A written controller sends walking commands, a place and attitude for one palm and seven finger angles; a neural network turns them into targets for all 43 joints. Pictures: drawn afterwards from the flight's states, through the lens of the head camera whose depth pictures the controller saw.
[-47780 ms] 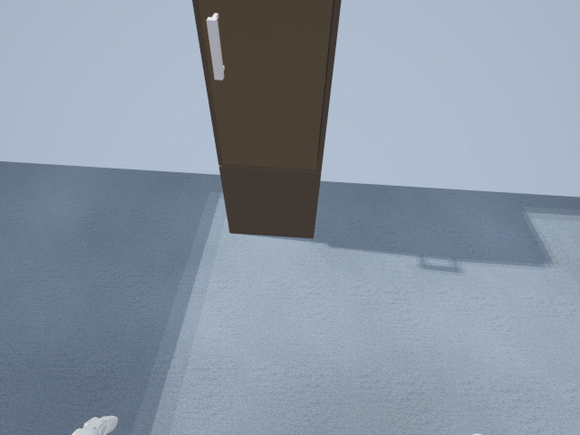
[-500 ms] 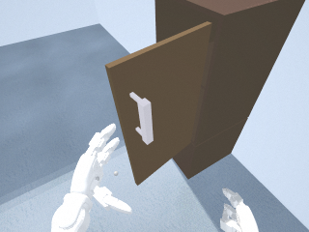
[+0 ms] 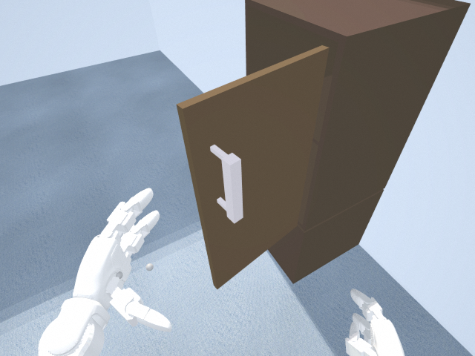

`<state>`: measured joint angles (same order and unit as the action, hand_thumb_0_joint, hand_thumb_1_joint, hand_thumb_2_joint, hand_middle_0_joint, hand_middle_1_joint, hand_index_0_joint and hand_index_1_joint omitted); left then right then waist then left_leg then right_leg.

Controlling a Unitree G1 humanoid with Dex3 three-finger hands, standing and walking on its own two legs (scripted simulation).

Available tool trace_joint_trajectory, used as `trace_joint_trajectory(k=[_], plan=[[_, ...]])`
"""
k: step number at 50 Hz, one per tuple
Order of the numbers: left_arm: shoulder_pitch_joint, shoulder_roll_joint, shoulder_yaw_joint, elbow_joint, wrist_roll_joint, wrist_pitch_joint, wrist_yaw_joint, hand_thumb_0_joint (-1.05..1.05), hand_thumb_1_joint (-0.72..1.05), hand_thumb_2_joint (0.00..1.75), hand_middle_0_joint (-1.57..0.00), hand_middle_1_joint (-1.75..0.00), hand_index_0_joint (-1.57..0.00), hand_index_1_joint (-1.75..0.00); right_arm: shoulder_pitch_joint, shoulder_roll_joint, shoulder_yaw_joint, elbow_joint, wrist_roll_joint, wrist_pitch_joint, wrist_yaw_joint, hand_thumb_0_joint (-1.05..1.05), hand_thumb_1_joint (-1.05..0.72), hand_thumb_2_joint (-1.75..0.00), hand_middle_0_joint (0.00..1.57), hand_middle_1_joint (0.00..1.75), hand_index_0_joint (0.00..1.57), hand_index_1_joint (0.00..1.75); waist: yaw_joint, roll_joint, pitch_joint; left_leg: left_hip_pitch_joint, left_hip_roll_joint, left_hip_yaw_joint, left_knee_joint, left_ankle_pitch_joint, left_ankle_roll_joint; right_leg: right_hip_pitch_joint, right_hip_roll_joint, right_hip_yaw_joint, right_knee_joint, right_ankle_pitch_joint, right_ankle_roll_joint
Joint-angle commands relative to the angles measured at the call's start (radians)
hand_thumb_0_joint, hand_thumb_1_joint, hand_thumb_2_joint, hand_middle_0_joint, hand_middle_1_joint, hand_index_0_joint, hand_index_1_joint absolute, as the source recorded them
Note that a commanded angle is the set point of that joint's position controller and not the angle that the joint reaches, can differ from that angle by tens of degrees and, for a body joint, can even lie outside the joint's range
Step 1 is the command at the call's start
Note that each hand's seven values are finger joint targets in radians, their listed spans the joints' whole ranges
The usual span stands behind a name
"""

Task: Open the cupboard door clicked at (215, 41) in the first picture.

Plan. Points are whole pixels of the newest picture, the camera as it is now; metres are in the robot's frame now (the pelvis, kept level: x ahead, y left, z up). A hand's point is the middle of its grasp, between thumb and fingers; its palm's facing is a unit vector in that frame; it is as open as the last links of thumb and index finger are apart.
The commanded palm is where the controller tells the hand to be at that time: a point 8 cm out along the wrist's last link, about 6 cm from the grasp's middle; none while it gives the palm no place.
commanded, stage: draw the hand back to the body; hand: left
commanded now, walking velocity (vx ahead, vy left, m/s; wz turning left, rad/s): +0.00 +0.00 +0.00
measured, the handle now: (226, 184) +0.39 +0.06 +0.10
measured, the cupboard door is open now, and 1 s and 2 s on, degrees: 100 100 100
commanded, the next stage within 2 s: step back with the hand held close in 1.18 s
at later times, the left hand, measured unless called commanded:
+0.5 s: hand (77, 257) +0.21 +0.24 +0.14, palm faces +0.31 -0.88 -0.35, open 12.8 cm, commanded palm +0.16 +0.28 +0.16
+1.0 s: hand (36, 246) +0.21 +0.28 +0.17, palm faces +0.45 -0.80 -0.39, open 7.7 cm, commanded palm +0.16 +0.31 +0.18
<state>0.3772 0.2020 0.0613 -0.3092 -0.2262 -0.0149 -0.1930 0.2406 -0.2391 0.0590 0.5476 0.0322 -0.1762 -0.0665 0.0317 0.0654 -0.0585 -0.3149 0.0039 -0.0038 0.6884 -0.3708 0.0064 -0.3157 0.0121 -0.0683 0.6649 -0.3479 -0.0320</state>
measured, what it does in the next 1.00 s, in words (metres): stands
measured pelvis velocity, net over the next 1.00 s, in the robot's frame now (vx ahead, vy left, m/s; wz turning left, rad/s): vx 0.02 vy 0.02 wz -0.01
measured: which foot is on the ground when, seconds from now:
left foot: down 0.00-1.00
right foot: down 0.00-1.00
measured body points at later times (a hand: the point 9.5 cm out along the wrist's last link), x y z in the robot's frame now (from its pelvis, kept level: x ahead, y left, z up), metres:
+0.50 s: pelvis +0.01 +0.02 +0.02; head -0.01 +0.00 +0.47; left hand +0.18 +0.28 +0.16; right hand +0.18 -0.19 -0.07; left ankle +0.00 +0.12 -0.72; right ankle +0.00 -0.10 -0.72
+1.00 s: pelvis +0.02 +0.02 +0.02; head +0.00 +0.00 +0.47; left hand +0.18 +0.32 +0.19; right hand +0.21 -0.20 -0.06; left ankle +0.00 +0.12 -0.72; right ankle +0.00 -0.10 -0.72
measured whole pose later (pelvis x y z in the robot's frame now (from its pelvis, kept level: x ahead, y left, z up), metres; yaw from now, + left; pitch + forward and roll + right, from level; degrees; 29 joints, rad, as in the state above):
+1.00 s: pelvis +0.02 +0.02 +0.02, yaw -1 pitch -5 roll -1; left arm 0.46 0.32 0.32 -0.36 -0.05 -0.09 0.12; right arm 0.18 -0.23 0.02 0.65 -0.01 -0.10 -0.07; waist 0.08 0.06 0.04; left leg -0.06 -0.01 0.02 0.39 -0.25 0.03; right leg -0.06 0.01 -0.04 0.35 -0.21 -0.01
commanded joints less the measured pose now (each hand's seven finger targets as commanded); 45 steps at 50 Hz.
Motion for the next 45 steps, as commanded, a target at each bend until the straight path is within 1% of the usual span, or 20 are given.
trace_joint_trajectory(k=[1, 5, 6, 7, 8, 9, 11, 14, 16, 20, 22, 23, 28, 30, 32, 35, 37, 39, 42, 45], plan=[[-0.132, 0.144, 0.132, -0.235, -0.030, -0.057, -0.014, 0.00, -0.47, 0.32, -0.15, -0.30, -0.15, -0.30, -0.148, -0.090, -0.034, -0.170, 0.001, -0.074, -0.020, 0.00, -0.90, -0.90, 0.20, 0.30, 0.20, 0.30, 0.009, -0.079, -0.054, 0.018, -0.023, -0.020, -0.107, 0.169, 0.016, 0.045, -0.009, 0.053, -0.155, 0.159, 0.022], [-0.148, 0.137, 0.134, -0.288, -0.044, -0.074, -0.024, 0.00, -0.32, 0.37, -0.16, -0.30, -0.16, -0.30, -0.143, -0.085, -0.029, -0.168, 0.004, -0.095, -0.023, 0.00, -0.90, -0.90, 0.20, 0.30, 0.20, 0.30, 0.011, -0.006, -0.068, 0.060, -0.023, -0.031, -0.128, 0.188, 0.010, 0.047, -0.001, 0.022, -0.141, 0.183, 0.014], [-0.158, 0.248, 0.138, -0.356, 0.099, -0.096, 0.115, 0.00, -0.29, 0.39, -0.16, -0.30, -0.16, -0.30, -0.144, -0.078, -0.035, -0.145, -0.018, -0.085, -0.036, 0.00, -0.90, -0.90, 0.20, 0.30, 0.20, 0.30, 0.021, -0.016, -0.037, 0.063, -0.013, -0.021, -0.166, 0.165, 0.016, 0.074, -0.018, 0.057, -0.216, 0.139, 0.009], [-0.109, 0.156, 0.089, -0.331, 0.119, -0.098, 0.174, 0.00, -0.26, 0.40, -0.16, -0.30, -0.16, -0.30, -0.148, -0.061, -0.027, -0.142, -0.028, -0.084, -0.039, 0.00, -0.90, -0.90, 0.20, 0.30, 0.20, 0.30, 0.002, -0.023, 0.020, 0.075, -0.016, -0.020, -0.181, 0.151, 0.016, 0.055, -0.022, 0.056, -0.245, 0.109, 0.012], [-0.066, 0.115, 0.059, -0.297, 0.127, -0.094, 0.199, 0.00, -0.22, 0.42, -0.16, -0.30, -0.16, -0.30, -0.135, -0.064, -0.027, -0.136, -0.031, -0.081, -0.037, 0.00, -0.90, -0.90, 0.20, 0.30, 0.20, 0.30, -0.005, -0.056, 0.041, 0.075, -0.012, -0.024, -0.190, 0.143, 0.015, 0.048, -0.022, 0.044, -0.247, 0.098, 0.015], [-0.058, 0.126, 0.063, -0.296, 0.143, -0.095, 0.221, 0.00, -0.18, 0.43, -0.16, -0.30, -0.16, -0.30, -0.140, -0.069, -0.028, -0.127, -0.031, -0.071, -0.036, 0.00, -0.90, -0.90, 0.20, 0.30, 0.20, 0.30, -0.001, -0.035, 0.056, 0.085, -0.008, -0.021, -0.200, 0.140, 0.016, 0.052, -0.020, 0.046, -0.257, 0.094, 0.015], [-0.051, 0.170, 0.105, -0.276, 0.164, -0.107, 0.258, 0.00, -0.12, 0.47, -0.16, -0.30, -0.16, -0.30, -0.146, -0.074, -0.031, -0.108, -0.038, -0.060, -0.037, 0.00, -0.90, -0.90, 0.20, 0.30, 0.20, 0.30, 0.006, -0.044, 0.048, 0.106, -0.005, -0.017, -0.227, 0.150, 0.015, 0.092, -0.020, 0.047, -0.281, 0.097, 0.013], [-0.060, 0.185, 0.131, -0.278, 0.184, -0.125, 0.289, 0.00, -0.01, 0.51, -0.17, -0.30, -0.17, -0.30, -0.158, -0.070, -0.035, -0.101, -0.041, -0.044, -0.038, 0.00, -0.90, -0.90, 0.20, 0.30, 0.20, 0.30, 0.009, -0.037, 0.021, 0.144, -0.001, -0.014, -0.267, 0.167, 0.014, 0.135, -0.021, 0.043, -0.293, 0.108, 0.012], [-0.036, 0.208, 0.160, -0.255, 0.190, -0.131, 0.303, 0.00, 0.06, 0.54, -0.17, -0.30, -0.17, -0.30, -0.166, -0.072, -0.037, -0.089, -0.045, -0.037, -0.039, 0.00, -0.90, -0.90, 0.20, 0.30, 0.20, 0.30, 0.016, -0.041, 0.024, 0.157, 0.002, -0.012, -0.286, 0.185, 0.014, 0.162, -0.019, 0.044, -0.309, 0.125, 0.012], [-0.034, 0.219, 0.182, -0.316, 0.202, -0.150, 0.320, 0.00, 0.20, 0.60, -0.18, -0.30, -0.18, -0.30, -0.174, -0.069, -0.037, -0.081, -0.047, -0.033, -0.034, 0.00, -0.90, -0.90, 0.20, 0.30, 0.20, 0.30, 0.023, 0.029, -0.022, 0.197, 0.006, -0.015, -0.324, 0.270, 0.006, 0.226, -0.016, 0.034, -0.301, 0.206, 0.005], [-0.009, 0.234, 0.207, -0.320, 0.201, -0.152, 0.324, 0.00, 0.27, 0.63, -0.18, -0.30, -0.18, -0.30, -0.178, -0.071, -0.040, -0.073, -0.047, -0.032, -0.032, 0.00, -0.90, -0.90, 0.20, 0.30, 0.20, 0.30, 0.025, 0.011, -0.018, 0.202, 0.010, -0.018, -0.333, 0.304, 0.003, 0.244, -0.015, 0.034, -0.306, 0.233, 0.006], [-0.009, 0.236, 0.211, -0.335, 0.203, -0.154, 0.326, 0.00, 0.31, 0.64, -0.18, -0.30, -0.18, -0.30, -0.177, -0.074, -0.043, -0.073, -0.048, -0.031, -0.029, 0.00, -0.90, -0.90, 0.20, 0.30, 0.20, 0.30, 0.027, 0.025, -0.032, 0.211, 0.010, -0.018, -0.336, 0.327, 0.001, 0.255, -0.013, 0.032, -0.305, 0.249, 0.005], [0.027, 0.247, 0.259, -0.286, 0.198, -0.149, 0.324, 0.00, 0.48, 0.72, -0.19, -0.30, -0.19, -0.30, -0.176, -0.083, -0.056, -0.059, -0.045, -0.013, -0.021, 0.00, -0.90, -0.90, 0.20, 0.30, 0.20, 0.30, 0.027, -0.040, 0.021, 0.207, 0.019, -0.013, -0.348, 0.374, -0.002, 0.256, -0.006, 0.030, -0.321, 0.282, 0.009], [0.037, 0.257, 0.287, -0.269, 0.195, -0.149, 0.323, 0.00, 0.55, 0.75, -0.19, -0.30, -0.19, -0.30, -0.174, -0.083, -0.060, -0.053, -0.044, -0.003, -0.020, 0.00, -0.90, -0.90, 0.20, 0.30, 0.20, 0.30, 0.030, -0.038, 0.027, 0.211, 0.019, -0.008, -0.349, 0.388, -0.002, 0.257, -0.006, 0.031, -0.326, 0.294, 0.009], [0.033, 0.272, 0.313, -0.276, 0.194, -0.151, 0.323, 0.00, 0.62, 0.78, -0.19, -0.30, -0.19, -0.30, -0.176, -0.082, -0.064, -0.054, -0.042, 0.003, -0.018, 0.00, -0.90, -0.90, 0.20, 0.30, 0.20, 0.30, 0.034, -0.004, 0.013, 0.221, 0.019, -0.005, -0.351, 0.401, -0.006, 0.270, -0.008, 0.035, -0.326, 0.303, 0.008], [0.030, 0.293, 0.350, -0.277, 0.189, -0.152, 0.324, 0.00, 0.73, 0.82, -0.19, -0.30, -0.19, -0.30, -0.173, -0.083, -0.068, -0.051, -0.042, 0.012, -0.017, 0.00, -0.90, -0.90, 0.20, 0.30, 0.20, 0.30, 0.037, -0.017, -0.001, 0.230, 0.019, -0.004, -0.346, 0.444, -0.005, 0.282, -0.006, 0.034, -0.328, 0.337, 0.010], [0.019, 0.304, 0.366, -0.283, 0.186, -0.151, 0.325, 0.00, 0.80, 0.86, -0.20, -0.30, -0.20, -0.30, -0.178, -0.083, -0.069, -0.050, -0.042, 0.012, -0.018, 0.00, -0.90, -0.90, 0.20, 0.30, 0.20, 0.30, 0.037, 0.015, 0.011, 0.229, 0.018, -0.002, -0.349, 0.440, -0.006, 0.281, -0.009, 0.037, -0.334, 0.337, 0.010], [0.016, 0.320, 0.393, -0.281, 0.183, -0.151, 0.328, 0.00, 0.87, 0.88, -0.20, -0.30, -0.20, -0.30, -0.175, -0.084, -0.072, -0.048, -0.041, 0.015, -0.017, 0.00, -0.90, -0.90, 0.20, 0.30, 0.20, 0.30, 0.039, 0.007, 0.002, 0.233, 0.018, -0.003, -0.347, 0.453, -0.007, 0.286, -0.006, 0.037, -0.336, 0.349, 0.010], [0.001, 0.297, 0.366, -0.281, 0.186, -0.150, 0.327, 0.00, 0.90, 0.90, -0.20, -0.30, -0.20, -0.30, -0.177, -0.085, -0.072, -0.046, -0.041, 0.010, -0.017, 0.00, -0.90, -0.90, 0.20, 0.30, 0.20, 0.30, 0.032, 0.043, 0.015, 0.243, 0.017, -0.002, -0.350, 0.444, -0.006, 0.273, -0.007, 0.038, -0.343, 0.335, 0.010], [-0.003, 0.279, 0.345, -0.264, 0.186, -0.143, 0.324, 0.00, 0.90, 0.90, -0.20, -0.30, -0.20, -0.30, -0.174, -0.093, -0.076, -0.045, -0.041, 0.013, -0.013, 0.00, -0.90, -0.90, 0.20, 0.30, 0.20, 0.30, 0.028, 0.008, 0.032, 0.237, 0.018, -0.006, -0.357, 0.417, -0.002, 0.262, -0.003, 0.035, -0.350, 0.314, 0.012]])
